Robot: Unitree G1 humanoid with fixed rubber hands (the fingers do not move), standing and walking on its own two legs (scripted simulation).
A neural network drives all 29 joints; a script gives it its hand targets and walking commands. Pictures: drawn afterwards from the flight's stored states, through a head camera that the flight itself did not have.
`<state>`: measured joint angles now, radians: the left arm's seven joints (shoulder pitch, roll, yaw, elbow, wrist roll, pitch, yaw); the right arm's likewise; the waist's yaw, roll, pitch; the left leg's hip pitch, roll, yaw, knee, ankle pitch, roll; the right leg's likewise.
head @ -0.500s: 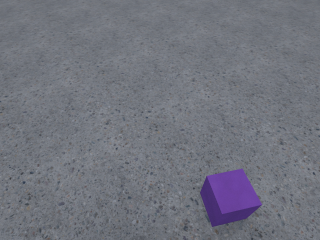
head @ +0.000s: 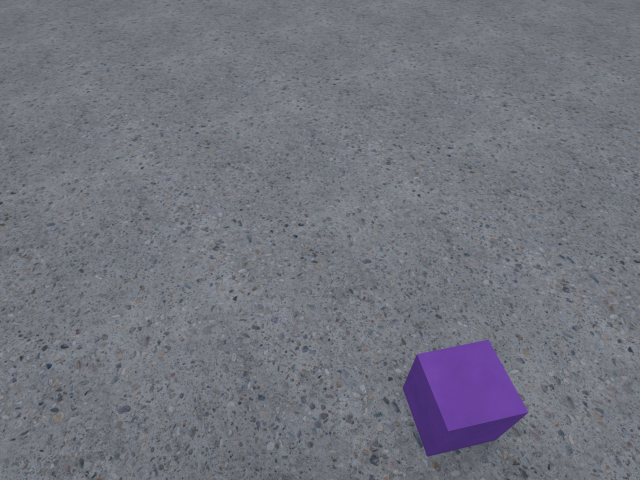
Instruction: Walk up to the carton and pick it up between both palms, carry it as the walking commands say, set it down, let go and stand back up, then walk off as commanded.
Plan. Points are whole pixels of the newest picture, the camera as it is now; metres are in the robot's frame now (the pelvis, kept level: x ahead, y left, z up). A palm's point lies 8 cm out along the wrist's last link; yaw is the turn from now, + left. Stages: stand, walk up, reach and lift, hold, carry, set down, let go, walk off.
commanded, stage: stand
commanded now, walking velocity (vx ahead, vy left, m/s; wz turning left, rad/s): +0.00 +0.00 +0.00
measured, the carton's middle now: (457, 398) +0.45 -0.39 -0.66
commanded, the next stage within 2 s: none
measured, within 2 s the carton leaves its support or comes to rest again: neither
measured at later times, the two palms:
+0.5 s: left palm out of the picture -0.05 +0.20 -0.15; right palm out of the picture -0.05 -0.19 -0.14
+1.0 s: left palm out of the picture +0.04 +0.28 -0.13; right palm out of the picture +0.05 -0.30 -0.11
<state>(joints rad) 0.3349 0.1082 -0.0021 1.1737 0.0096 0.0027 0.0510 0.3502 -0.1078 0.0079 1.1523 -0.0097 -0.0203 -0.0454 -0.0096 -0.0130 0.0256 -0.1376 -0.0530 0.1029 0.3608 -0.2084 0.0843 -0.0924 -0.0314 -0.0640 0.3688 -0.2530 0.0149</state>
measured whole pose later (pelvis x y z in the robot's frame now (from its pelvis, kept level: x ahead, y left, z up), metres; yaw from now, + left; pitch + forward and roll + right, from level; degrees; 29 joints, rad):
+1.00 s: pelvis +0.00 +0.00 +0.00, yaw +0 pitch -2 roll +0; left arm 0.23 0.32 0.02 1.02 0.02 -0.02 0.03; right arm 0.20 -0.33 -0.03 1.03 -0.01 -0.05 -0.03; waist 0.00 -0.01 0.05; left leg -0.13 -0.05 0.10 0.37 -0.21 0.08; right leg -0.09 -0.03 -0.06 0.38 -0.25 0.01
